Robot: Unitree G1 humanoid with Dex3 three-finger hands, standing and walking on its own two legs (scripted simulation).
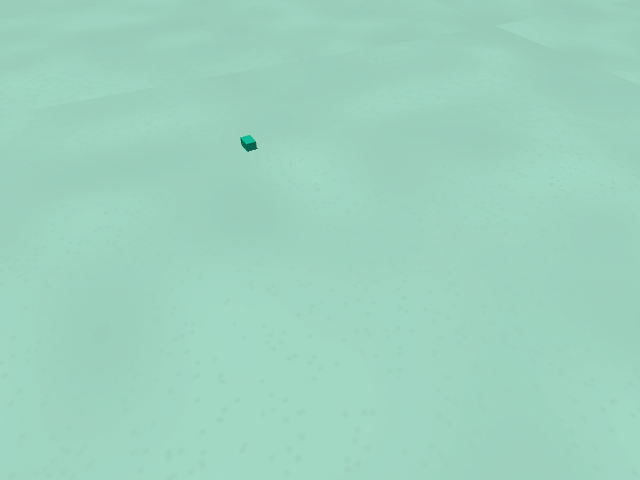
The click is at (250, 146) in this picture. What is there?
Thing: small box
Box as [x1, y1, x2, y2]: [240, 135, 256, 151]
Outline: 250,135 240,137 241,144 247,151 256,148 255,141
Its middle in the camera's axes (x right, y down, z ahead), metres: -0.43 -0.58 +2.27
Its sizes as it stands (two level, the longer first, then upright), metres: 0.086 0.061 0.048
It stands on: the floor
